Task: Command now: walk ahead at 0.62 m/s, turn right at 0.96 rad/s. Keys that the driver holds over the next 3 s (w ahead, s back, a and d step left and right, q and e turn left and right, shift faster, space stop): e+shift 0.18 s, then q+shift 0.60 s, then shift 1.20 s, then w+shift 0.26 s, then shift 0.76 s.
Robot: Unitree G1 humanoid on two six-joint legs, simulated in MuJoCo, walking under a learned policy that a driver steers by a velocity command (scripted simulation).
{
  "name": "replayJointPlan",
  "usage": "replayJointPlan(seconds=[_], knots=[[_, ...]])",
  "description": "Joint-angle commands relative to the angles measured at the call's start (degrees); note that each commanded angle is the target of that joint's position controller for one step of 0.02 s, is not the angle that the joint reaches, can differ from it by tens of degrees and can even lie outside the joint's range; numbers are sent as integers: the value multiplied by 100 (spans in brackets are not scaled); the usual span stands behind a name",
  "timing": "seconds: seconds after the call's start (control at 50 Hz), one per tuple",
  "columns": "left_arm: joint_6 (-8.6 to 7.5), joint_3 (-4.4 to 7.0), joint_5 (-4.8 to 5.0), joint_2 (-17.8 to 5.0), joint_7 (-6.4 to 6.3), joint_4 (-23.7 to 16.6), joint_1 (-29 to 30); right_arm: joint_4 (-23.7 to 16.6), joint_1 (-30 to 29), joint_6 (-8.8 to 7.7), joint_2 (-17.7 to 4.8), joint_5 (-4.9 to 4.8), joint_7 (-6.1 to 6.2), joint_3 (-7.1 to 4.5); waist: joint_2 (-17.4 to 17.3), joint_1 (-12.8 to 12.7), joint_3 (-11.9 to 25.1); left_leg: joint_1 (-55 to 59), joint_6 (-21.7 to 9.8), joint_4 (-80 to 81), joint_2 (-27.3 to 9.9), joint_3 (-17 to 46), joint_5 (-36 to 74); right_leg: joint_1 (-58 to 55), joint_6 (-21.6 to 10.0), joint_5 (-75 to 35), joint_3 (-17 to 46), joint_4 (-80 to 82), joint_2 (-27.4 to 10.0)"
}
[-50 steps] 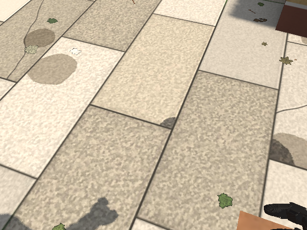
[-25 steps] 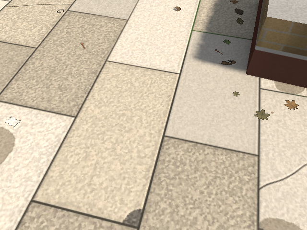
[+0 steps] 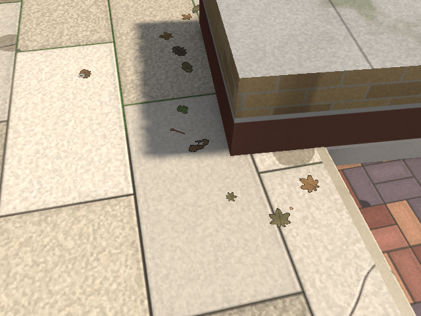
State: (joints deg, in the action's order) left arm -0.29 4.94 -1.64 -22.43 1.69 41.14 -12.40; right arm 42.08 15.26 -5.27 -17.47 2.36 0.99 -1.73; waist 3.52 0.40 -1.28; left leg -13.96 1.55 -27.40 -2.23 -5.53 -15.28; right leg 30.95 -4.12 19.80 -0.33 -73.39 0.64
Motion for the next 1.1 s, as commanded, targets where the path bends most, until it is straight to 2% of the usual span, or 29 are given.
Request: replayJointPlan(seconds=[0.02,0.04,0.06,0.1,0.16,0.18,0.2,0.22,0.24,0.26,0.28,0.3,0.32,0.36,0.4,0.44,0.54,0.6,0.64,0.66,0.68,0.7,0.72,0.74,0.76,0.78,0.8,0.9,1.1], knots=[[95,-142,-41,273,97,-772,339,-4,331,-143,-310,-192,-52,-75,-1127,-110,70,1084,-578,1006,-1371,693,4302,1245,146,-280,120,581,-368],[-3,-107,619,245,48,-834,253,-332,-736,-108,-479,-383,68,-213,-1331,-324,-178,872,-603,1176,-1187,388,3696,1299,255,-600,224,1167,-546],[-66,-147,605,162,71,-854,406,-446,-1098,-81,-588,-390,151,-227,-1219,-336,-227,472,-595,1357,-1100,78,3527,891,341,-1127,28,1914,-519],[-152,-121,329,172,173,-790,382,-381,-1029,-46,-868,-346,264,-321,-872,-350,18,128,-427,1139,-787,-511,3729,-441,354,-2382,-401,3225,-190],[-93,99,278,-252,258,-639,-280,-359,-798,-25,-1288,-466,278,-475,-985,-685,586,455,-312,-95,-848,-587,5476,-1783,15,-2300,-692,3499,360],[-50,244,283,-528,235,-549,-809,-412,-850,8,-1307,-533,246,-502,-962,-971,841,362,-288,-991,-887,-524,5543,-2456,-212,-2257,-593,3581,428],[-26,352,250,-675,175,-418,-1363,-418,-747,4,-1095,-562,192,-442,-539,-1232,1012,-235,-181,-2286,-720,-435,4174,-3483,-478,-2784,-238,4044,367],[-30,301,269,-744,40,-439,-999,-307,-235,22,-433,-356,94,-255,847,-816,682,-1254,45,-4176,37,-386,-1422,-3989,-797,-4602,604,4449,-264],[-143,196,-106,-1074,-33,-1002,-332,-386,811,4,-336,-194,0,-109,1682,-112,1888,-2279,247,-6239,518,487,-2882,-5054,-2077,-7588,3208,3922,-2008],[-149,124,-124,-705,8,-1224,-102,-324,753,9,-1113,-368,-85,-195,670,-461,3093,-2285,187,-6517,311,1340,-2177,-5106,-2469,-5967,3818,4603,-2453],[-159,43,-9,-481,39,-1169,135,-288,323,73,-1273,-488,-85,-247,-78,-395,2422,-2343,140,-6036,59,1248,-1715,-4263,-2171,-4689,3329,4838,-2177],[-189,-40,134,-204,36,-1050,323,-260,70,177,-1114,-448,-9,-232,-618,-247,1715,-2352,173,-5516,-224,1136,-1429,-3381,-1805,-4038,2802,4899,-1918],[-227,-150,150,29,25,-948,412,-188,3,309,-967,-418,70,-202,-702,-143,1351,-2051,199,-5152,-367,1181,-1398,-2590,-1631,-3985,2421,4947,-1782],[-287,-192,-23,96,-2,-682,525,-100,185,478,-777,-433,107,-195,-380,113,907,-1087,227,-4337,-448,1177,-1386,-1161,-1433,-4054,1547,5217,-1513],[-292,-85,-64,-117,-106,-526,610,-123,180,464,-506,-354,124,-145,-83,151,913,-954,298,-3476,-376,913,-1109,-1115,-1326,-4809,811,5225,-1351],[-192,10,-34,-266,-240,-515,654,-147,51,468,-448,-364,90,-142,-62,59,1153,-1056,344,-3125,-371,767,-479,-1483,-1297,-4751,542,5235,-1442],[40,24,42,-63,-395,-466,772,-422,-502,706,-477,-384,5,-228,229,-105,778,-1178,272,-2503,-433,527,-138,-1587,-1077,-2324,203,5550,-1651],[88,86,116,-97,-414,-380,743,-524,-543,734,-470,-355,-100,-292,339,-88,643,-1058,70,-1846,-345,322,-283,-1896,-855,-2142,76,5324,-1826],[109,111,240,-60,-438,-339,854,-418,-179,707,-423,-332,-176,-353,257,132,678,-502,-168,-796,-105,68,218,-1959,-480,-2038,-223,4775,-1736],[121,101,280,103,-431,-235,642,-341,46,684,-572,-283,-166,-437,-128,156,564,-129,-393,-148,-3,305,837,-1726,-112,-1468,-502,4082,-1429],[135,79,132,294,-414,-299,459,-414,216,637,-1295,-233,-76,-642,-1703,3,358,460,-940,440,-1082,2133,3011,-529,478,74,-1038,2396,-690],[109,43,-2,312,-415,-665,979,-614,208,550,-1678,-104,-88,-687,-2408,74,412,1032,-2067,618,-1885,3861,4100,1099,815,1899,-400,1035,267],[63,65,19,162,-408,-706,1297,-633,401,436,-1522,-15,-140,-687,-1616,371,904,1209,-2210,746,-1859,3840,3676,1268,707,1808,401,391,219],[41,92,124,130,-417,-671,1326,-651,168,358,-1397,-96,-132,-675,-1226,191,837,1270,-1879,655,-1493,3415,3347,1360,600,1269,616,349,121],[39,117,106,94,-462,-548,1193,-716,-169,381,-1212,-243,-78,-649,-877,28,797,1201,-1554,560,-1223,3037,3086,1359,610,813,651,542,9],[39,142,78,21,-505,-519,1215,-792,-343,435,-1053,-362,0,-602,-938,-15,787,1077,-1406,529,-1137,2899,3083,1261,644,557,677,674,-35],[41,151,99,25,-490,-480,1141,-859,-452,500,-916,-377,72,-550,-1005,-88,910,1026,-1333,486,-1050,2710,3226,1056,699,354,632,631,-20],[68,57,192,199,-440,-339,1114,-886,-216,600,-804,-257,207,-473,-1009,58,1084,1202,-1260,420,-889,2432,3485,728,878,-84,506,1259,41],[43,8,203,122,-348,-211,953,-944,-628,697,-719,-138,77,-354,-1209,171,671,433,-1447,312,-820,2748,2838,-629,887,204,353,2948,-146]])
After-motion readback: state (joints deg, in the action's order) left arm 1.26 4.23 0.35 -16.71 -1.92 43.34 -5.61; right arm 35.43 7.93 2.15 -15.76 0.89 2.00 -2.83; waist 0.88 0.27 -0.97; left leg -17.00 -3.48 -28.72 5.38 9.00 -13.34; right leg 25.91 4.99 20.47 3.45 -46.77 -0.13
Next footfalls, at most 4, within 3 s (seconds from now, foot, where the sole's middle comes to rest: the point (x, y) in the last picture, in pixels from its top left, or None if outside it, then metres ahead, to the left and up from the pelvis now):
0.22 right None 0.36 -0.07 -0.77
0.66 left None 0.38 0.18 -0.77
1.20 right None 0.42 -0.05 -0.77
2.30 left None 0.44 0.24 -0.77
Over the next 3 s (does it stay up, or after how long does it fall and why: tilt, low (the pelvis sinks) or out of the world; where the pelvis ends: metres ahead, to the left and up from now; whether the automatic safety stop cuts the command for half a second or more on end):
stays up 0.58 0.17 0.00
